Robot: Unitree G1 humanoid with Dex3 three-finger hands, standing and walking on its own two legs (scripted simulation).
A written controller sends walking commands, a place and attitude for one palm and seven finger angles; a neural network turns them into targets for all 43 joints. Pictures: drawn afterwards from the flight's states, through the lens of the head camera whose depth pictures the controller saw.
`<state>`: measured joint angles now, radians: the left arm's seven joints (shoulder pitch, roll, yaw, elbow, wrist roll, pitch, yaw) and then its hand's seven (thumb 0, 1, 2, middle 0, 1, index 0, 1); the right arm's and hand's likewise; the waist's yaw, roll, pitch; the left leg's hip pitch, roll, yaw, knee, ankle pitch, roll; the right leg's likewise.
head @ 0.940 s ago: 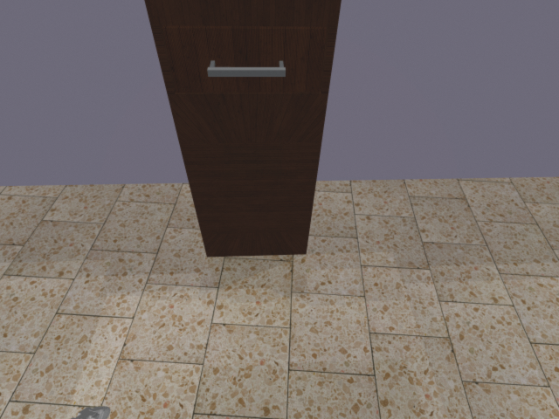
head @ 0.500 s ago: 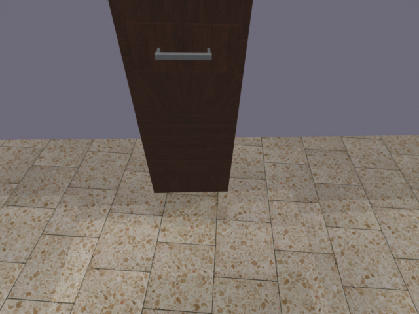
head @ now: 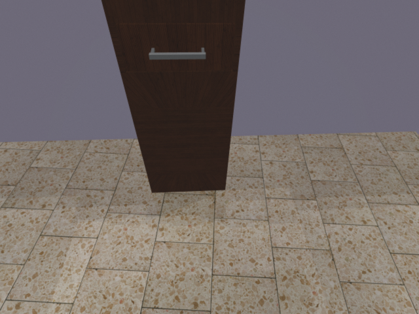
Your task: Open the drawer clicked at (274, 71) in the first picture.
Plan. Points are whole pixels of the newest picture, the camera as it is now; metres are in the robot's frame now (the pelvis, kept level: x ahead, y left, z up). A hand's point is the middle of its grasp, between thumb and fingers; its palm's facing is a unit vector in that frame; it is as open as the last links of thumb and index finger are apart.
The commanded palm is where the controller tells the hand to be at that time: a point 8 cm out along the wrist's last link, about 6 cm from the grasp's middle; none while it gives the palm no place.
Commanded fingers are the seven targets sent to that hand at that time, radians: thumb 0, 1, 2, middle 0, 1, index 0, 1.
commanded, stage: look at it before walking up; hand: left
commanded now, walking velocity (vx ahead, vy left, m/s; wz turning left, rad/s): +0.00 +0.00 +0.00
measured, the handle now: (177, 53) +0.89 +0.16 +0.08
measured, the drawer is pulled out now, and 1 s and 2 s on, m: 0.00 0.00 0.00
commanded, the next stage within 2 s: turn to face it in 0.50 s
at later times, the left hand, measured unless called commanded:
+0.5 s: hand out of the picture +0.08 +0.25 -0.15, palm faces -0.02 -0.94 -0.33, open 7.4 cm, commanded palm none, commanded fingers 0.00 0.90 0.90 -0.20 -0.30 -0.20 -0.30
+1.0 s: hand out of the picture +0.04 +0.20 -0.19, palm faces +0.01 -0.98 -0.21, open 7.4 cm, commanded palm none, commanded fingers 0.00 0.90 0.90 -0.20 -0.30 -0.20 -0.30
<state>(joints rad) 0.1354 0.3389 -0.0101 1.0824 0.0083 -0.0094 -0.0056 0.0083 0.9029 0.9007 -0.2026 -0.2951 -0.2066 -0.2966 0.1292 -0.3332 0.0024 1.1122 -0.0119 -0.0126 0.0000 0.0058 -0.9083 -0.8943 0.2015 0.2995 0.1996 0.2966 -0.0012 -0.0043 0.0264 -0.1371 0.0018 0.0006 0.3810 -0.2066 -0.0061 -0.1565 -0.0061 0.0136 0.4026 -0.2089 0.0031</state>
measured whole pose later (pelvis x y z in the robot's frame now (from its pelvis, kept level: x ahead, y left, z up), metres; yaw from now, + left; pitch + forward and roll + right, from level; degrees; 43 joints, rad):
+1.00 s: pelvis +0.04 +0.00 -0.01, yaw +0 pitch -1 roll +0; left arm 0.30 0.25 0.00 1.10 0.02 0.01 -0.02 0.01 0.91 0.90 -0.20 -0.29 -0.20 -0.30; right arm 0.26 -0.21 0.01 1.12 -0.03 -0.01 0.00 0.00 -0.91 -0.89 0.20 0.30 0.20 0.30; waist 0.00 -0.03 -0.02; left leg -0.16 0.00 0.00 0.51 -0.34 -0.01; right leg -0.18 -0.01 0.01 0.55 -0.35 -0.01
